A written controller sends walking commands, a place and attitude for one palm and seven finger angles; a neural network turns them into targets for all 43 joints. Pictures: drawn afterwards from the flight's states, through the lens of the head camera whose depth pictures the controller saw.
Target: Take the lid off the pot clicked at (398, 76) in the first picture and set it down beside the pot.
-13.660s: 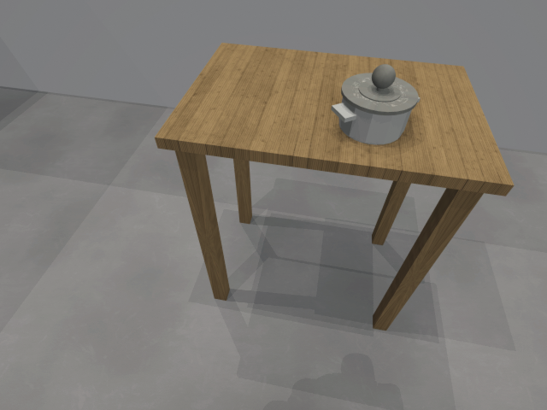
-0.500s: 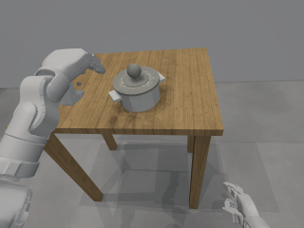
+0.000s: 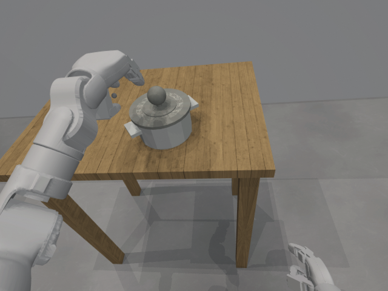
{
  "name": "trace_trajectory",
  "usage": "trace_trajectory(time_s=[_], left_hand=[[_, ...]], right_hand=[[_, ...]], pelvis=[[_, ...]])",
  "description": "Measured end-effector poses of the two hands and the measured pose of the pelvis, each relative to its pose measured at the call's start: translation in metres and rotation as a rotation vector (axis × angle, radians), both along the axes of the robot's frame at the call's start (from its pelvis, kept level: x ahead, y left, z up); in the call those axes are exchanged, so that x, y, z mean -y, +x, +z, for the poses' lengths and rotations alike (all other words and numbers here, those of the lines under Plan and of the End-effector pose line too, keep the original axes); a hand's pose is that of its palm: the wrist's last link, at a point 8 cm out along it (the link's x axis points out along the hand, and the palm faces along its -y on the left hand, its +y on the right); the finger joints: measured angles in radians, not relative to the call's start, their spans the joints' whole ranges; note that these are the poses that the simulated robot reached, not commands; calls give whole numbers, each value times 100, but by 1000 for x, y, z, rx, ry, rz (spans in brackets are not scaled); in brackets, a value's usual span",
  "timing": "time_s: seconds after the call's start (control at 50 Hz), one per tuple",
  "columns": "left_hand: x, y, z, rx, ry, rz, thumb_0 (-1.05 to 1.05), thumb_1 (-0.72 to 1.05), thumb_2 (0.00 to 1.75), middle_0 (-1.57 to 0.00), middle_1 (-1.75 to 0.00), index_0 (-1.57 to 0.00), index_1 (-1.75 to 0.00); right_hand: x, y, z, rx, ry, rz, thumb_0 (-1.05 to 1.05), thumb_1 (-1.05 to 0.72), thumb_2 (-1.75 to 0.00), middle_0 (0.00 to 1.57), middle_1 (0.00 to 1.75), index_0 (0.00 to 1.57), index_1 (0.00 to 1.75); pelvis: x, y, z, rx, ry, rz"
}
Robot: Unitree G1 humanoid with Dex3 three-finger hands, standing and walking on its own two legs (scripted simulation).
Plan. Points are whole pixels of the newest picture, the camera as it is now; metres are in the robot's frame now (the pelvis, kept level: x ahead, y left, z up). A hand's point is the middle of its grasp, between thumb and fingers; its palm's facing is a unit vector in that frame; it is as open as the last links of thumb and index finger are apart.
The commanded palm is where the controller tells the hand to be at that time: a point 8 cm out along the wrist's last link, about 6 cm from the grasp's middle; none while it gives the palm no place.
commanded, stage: move the open hand above the knob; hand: left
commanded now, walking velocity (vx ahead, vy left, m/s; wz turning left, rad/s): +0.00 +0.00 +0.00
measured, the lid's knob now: (156, 95) +0.51 +0.12 +0.16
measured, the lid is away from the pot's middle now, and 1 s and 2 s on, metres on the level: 0.00 0.00 0.00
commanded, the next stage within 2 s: lower the open fingers around the knob in 1.54 s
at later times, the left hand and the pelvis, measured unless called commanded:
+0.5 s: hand (139, 76) +0.47 +0.13 +0.24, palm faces -0.18 -0.03 -0.98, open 9.9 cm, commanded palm +0.44 +0.13 +0.30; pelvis +0.02 +0.00 +0.00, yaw +0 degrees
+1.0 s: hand (145, 68) +0.50 +0.13 +0.24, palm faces -0.21 -0.06 -0.98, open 9.9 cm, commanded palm +0.47 +0.14 +0.30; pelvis +0.03 +0.01 +0.00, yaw -1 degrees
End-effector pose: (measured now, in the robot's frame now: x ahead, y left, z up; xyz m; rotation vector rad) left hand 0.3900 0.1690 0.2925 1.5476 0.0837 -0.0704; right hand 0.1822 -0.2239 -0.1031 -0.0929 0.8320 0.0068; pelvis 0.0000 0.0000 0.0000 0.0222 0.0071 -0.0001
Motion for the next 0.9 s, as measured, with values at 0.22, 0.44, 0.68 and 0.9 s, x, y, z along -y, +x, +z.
trace_trajectory(time_s=[0.22, 0.44, 0.68, 0.9], left_hand=[[13, 26, -1, -42, 3, 14, 0, -37, 168, -89, -8, -89, -8], [31, 57, 3, -76, 2, 14, 0, -37, 168, -89, -8, -89, -8], [45, 84, 6, -111, -14, 21, 0, -36, 168, -89, -8, -89, -8], [48, 98, 5, -110, -24, -7, 0, -36, 168, -89, -8, -89, -8]], right_hand=[[5, -5, -3, -35, -14, -24, 1, -90, -90, 20, 30, 20, 30], [10, -21, -9, -95, -29, -63, 1, -90, -90, 20, 30, 20, 30], [12, -45, -16, -169, -39, -111, 1, -90, -90, 20, 30, 20, 30], [12, -61, -17, -208, -54, -142, 1, -90, -90, 20, 30, 20, 30]], pelvis=[[1, 7, 0, -13, 0, 4], [-2, 14, 2, -33, -1, 3], [-7, 21, 3, -54, -3, -6], [-12, 25, 5, -73, -5, -16]])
